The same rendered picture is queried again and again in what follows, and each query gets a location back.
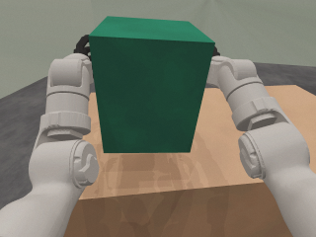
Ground robot left upper arm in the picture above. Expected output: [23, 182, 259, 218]
[0, 139, 100, 237]

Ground robot right forearm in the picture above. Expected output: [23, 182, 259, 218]
[206, 55, 310, 164]

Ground carton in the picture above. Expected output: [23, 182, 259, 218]
[88, 16, 215, 153]

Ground robot right upper arm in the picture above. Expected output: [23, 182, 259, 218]
[238, 121, 316, 237]

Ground pedestal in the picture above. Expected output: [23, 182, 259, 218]
[63, 85, 316, 237]

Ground left robot hand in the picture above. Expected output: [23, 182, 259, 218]
[73, 35, 94, 78]

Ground robot left forearm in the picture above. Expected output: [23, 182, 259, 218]
[29, 53, 94, 180]

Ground right robot hand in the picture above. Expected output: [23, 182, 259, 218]
[212, 47, 220, 57]

